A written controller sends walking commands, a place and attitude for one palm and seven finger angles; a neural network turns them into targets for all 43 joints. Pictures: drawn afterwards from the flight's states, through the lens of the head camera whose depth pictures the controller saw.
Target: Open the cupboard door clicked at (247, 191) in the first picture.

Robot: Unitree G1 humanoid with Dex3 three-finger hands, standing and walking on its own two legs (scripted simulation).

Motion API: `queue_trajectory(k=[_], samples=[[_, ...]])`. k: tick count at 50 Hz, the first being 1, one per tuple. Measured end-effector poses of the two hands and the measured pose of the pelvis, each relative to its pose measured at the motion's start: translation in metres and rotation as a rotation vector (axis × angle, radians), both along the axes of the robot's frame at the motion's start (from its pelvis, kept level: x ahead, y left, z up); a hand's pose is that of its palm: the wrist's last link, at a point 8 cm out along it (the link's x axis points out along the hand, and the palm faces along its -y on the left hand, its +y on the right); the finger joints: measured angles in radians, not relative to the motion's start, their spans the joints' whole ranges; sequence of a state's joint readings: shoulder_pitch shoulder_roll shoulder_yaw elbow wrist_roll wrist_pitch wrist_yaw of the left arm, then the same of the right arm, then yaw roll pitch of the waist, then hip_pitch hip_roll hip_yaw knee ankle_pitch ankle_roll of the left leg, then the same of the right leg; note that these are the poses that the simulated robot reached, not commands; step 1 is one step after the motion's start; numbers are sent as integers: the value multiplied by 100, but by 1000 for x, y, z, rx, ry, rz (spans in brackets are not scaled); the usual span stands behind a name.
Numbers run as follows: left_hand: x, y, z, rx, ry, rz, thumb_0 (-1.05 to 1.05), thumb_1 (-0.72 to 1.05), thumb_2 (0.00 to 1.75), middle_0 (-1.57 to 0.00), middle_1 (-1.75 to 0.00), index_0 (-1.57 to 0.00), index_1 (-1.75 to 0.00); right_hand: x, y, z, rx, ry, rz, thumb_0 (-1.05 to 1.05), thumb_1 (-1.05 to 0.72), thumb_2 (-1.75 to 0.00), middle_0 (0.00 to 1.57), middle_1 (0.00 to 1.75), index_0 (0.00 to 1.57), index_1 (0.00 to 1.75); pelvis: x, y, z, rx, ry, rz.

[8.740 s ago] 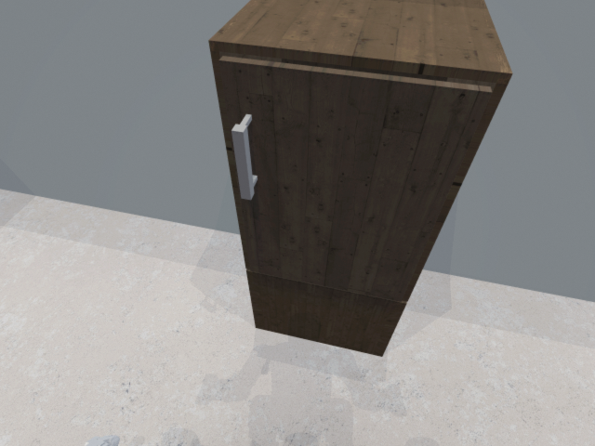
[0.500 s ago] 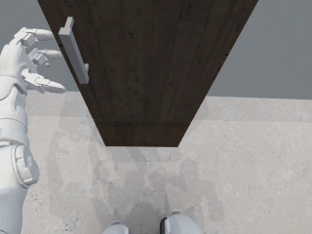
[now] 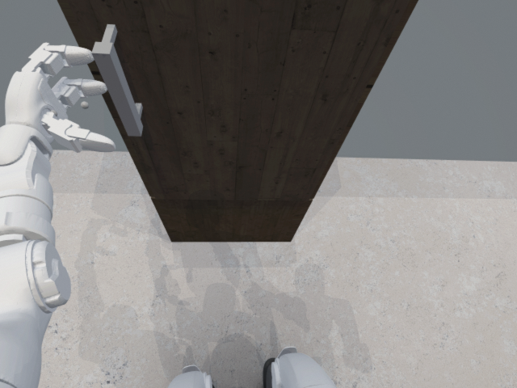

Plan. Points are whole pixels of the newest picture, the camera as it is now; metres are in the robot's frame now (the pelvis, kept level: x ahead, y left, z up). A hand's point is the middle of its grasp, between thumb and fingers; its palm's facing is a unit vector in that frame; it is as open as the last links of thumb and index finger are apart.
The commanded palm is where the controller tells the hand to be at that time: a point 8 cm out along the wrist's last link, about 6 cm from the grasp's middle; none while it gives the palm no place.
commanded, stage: slide the fingers in behind the handle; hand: left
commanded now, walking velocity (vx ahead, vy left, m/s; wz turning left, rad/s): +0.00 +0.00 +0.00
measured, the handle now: (124, 85) +0.55 +0.15 +0.10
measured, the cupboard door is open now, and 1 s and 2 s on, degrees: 0 0 0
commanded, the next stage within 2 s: close the thumb around the handle in 1.30 s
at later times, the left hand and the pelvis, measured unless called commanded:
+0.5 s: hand (92, 108) +0.50 +0.19 +0.10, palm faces -0.05 -1.00 +0.01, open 14.2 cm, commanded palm +0.48 +0.21 +0.10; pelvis +0.00 +0.00 +0.00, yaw +2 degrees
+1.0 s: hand (133, 110) +0.50 +0.14 +0.10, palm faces -0.08 -1.00 -0.01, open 13.9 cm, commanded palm +0.48 +0.19 +0.10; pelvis +0.00 -0.01 +0.00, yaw +1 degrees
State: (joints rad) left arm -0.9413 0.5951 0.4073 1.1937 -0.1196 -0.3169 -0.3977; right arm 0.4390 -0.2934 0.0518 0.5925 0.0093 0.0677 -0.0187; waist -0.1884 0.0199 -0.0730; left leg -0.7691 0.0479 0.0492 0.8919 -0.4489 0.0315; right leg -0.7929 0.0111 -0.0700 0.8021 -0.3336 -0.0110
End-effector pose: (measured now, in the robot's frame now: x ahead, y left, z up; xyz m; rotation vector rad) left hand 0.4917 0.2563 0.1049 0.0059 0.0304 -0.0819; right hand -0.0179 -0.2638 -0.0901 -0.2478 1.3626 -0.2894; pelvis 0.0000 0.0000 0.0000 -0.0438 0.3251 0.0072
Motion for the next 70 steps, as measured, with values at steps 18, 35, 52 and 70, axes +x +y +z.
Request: queue_trajectory(k=[18,35,52,70], samples=[[-5,-7,-1,-8,-9,22,-1,-50,30,-30,-120,-27,-121,21,5,-6,19,-37,50,0,-91,-90,20,30,21,30,0,3,-2,-2,-3,20],[-8,-39,-7,-25,3,8,-1,-50,30,-30,-120,-26,-123,28,4,-13,42,-43,84,0,-91,-90,20,30,21,30,-1,0,-2,1,-11,39],[-9,-66,-3,4,-7,5,-1,-50,30,-30,-121,-30,-122,18,-2,-13,61,-78,48,0,-91,-90,20,30,21,30,-5,-9,-1,17,-26,14],[-7,-64,-2,8,-4,0,-1,-50,30,-31,-121,-33,-122,6,-13,-9,29,-68,31,0,-91,-90,20,30,21,30,-10,-13,-1,21,-20,8]])
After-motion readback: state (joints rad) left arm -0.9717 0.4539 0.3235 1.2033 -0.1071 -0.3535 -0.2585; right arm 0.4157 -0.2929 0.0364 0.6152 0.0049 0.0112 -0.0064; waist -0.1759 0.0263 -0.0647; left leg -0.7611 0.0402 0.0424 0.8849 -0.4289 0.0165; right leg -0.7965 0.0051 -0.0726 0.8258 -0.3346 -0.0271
